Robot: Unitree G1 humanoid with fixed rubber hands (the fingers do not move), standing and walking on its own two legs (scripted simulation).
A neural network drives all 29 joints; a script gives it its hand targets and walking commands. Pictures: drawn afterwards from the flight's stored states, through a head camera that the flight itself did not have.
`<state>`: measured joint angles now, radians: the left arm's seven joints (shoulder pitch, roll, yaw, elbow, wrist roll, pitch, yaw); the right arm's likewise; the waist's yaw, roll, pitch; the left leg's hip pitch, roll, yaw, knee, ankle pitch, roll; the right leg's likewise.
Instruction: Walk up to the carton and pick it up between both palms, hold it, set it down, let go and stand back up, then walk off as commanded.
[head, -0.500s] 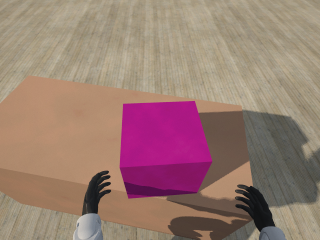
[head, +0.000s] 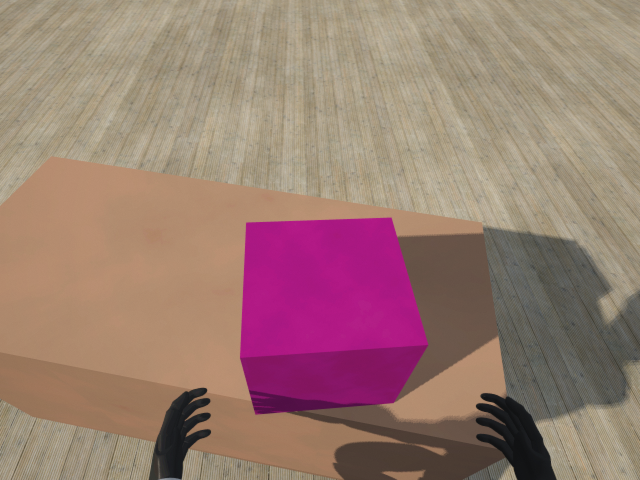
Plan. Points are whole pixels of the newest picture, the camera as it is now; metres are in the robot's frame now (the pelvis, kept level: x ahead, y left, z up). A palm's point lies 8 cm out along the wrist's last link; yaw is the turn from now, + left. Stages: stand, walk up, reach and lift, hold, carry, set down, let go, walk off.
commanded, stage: set down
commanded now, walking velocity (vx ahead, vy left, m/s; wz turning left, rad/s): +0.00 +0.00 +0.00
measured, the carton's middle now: (323, 316) +0.37 +0.02 -0.10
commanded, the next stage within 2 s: let go in 1.08 s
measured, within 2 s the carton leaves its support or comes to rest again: neither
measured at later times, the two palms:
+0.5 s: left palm (164, 446) +0.16 +0.21 -0.08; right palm out of the picture +0.14 -0.21 -0.08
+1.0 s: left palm (160, 460) +0.15 +0.21 -0.09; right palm out of the picture +0.14 -0.21 -0.08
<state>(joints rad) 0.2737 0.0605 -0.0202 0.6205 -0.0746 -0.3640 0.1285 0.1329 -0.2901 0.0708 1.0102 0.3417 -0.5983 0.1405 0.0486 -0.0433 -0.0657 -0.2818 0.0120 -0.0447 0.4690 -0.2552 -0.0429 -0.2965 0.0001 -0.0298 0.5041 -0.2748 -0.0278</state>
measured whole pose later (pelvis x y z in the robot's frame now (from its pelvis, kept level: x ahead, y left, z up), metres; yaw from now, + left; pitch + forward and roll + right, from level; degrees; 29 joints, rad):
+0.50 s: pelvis -0.03 +0.01 +0.00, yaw -1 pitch +1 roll +0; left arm 0.09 0.11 -0.02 0.61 -0.07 -0.03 0.12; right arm 0.08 -0.19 0.03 0.92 0.19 -0.31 0.07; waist 0.05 -0.05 0.00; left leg -0.27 0.00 -0.04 0.50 -0.24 -0.02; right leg -0.28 0.00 -0.02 0.50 -0.24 -0.02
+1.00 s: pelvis +0.00 +0.01 +0.01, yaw -1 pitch +0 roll +0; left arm 0.22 0.14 -0.01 0.56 -0.02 0.00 0.04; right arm 0.12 -0.17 0.02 0.93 0.18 -0.35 0.00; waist 0.01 -0.05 0.00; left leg -0.19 0.01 -0.04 0.41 -0.23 -0.02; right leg -0.20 0.00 -0.02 0.42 -0.23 -0.01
